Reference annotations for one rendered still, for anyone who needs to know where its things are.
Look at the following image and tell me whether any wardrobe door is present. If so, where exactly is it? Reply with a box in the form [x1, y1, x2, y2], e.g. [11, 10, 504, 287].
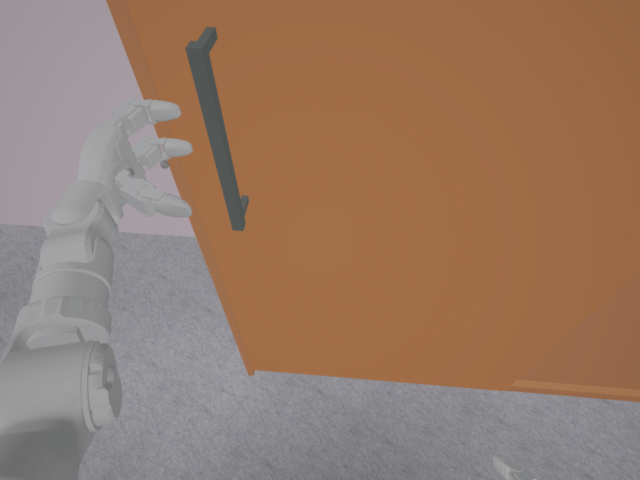
[126, 0, 640, 391]
[518, 270, 640, 390]

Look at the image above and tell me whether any right robot hand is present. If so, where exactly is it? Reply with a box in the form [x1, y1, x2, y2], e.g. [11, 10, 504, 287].
[493, 454, 536, 480]

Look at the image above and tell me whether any handle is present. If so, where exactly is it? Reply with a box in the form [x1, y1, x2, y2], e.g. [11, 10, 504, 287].
[185, 27, 249, 231]

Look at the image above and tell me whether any robot left upper arm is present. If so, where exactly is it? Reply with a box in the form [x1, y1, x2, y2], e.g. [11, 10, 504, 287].
[0, 340, 123, 480]

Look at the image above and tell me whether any left robot hand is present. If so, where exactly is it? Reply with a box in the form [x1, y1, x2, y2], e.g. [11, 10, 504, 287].
[77, 97, 193, 218]

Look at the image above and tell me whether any left robot forearm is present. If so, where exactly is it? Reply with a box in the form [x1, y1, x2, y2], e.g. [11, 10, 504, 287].
[0, 181, 123, 365]

